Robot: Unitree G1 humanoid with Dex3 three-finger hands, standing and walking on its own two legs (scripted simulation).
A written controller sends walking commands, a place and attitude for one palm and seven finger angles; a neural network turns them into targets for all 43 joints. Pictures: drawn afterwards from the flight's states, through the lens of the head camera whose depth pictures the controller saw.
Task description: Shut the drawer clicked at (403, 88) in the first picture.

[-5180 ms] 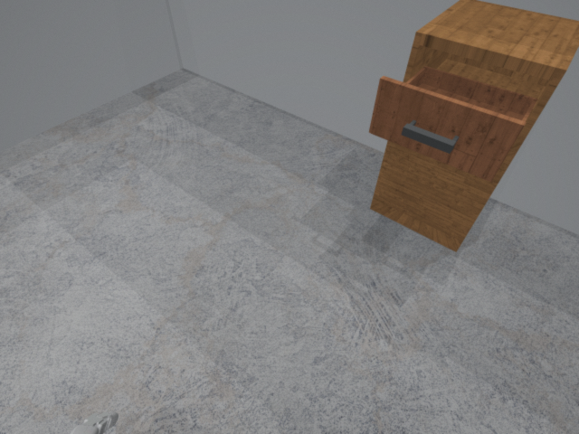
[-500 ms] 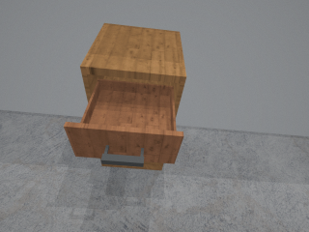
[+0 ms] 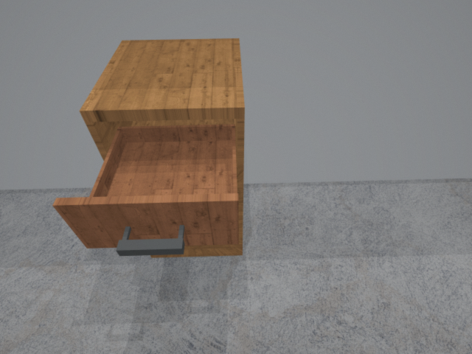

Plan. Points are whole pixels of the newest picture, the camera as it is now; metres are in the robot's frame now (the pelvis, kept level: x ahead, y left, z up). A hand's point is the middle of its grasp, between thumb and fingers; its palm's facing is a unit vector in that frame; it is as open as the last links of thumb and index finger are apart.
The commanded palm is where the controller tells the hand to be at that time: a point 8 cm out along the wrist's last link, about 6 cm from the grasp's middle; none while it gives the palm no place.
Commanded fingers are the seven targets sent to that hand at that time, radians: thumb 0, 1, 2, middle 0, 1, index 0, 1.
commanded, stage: come to a stop and stand still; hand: left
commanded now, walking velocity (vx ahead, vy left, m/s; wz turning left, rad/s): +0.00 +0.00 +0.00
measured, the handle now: (153, 238) +0.37 +0.20 -0.08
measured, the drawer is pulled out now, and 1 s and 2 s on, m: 0.28 0.28 0.28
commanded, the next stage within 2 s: look again from close up in 0.26 s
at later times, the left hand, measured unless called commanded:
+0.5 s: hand out of the picture -0.05 +0.17 -0.17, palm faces +0.02 -0.99 -0.17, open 7.4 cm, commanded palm none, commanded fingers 0.00 0.90 0.90 -0.20 -0.30 -0.20 -0.30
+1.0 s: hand out of the picture -0.03 +0.24 -0.17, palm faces -0.02 -0.98 -0.20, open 7.4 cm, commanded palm none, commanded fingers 0.00 0.90 0.90 -0.20 -0.30 -0.20 -0.30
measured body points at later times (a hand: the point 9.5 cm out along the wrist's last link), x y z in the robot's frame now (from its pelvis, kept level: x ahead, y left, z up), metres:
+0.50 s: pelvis -0.02 +0.02 +0.00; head +0.00 +0.01 +0.45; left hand -0.05 +0.22 -0.16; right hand +0.01 -0.21 -0.16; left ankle -0.03 +0.14 -0.73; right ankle -0.04 -0.07 -0.74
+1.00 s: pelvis -0.02 +0.07 +0.00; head +0.00 +0.06 +0.45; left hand -0.03 +0.29 -0.16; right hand -0.04 -0.14 -0.16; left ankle -0.02 +0.13 -0.74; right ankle -0.04 -0.07 -0.74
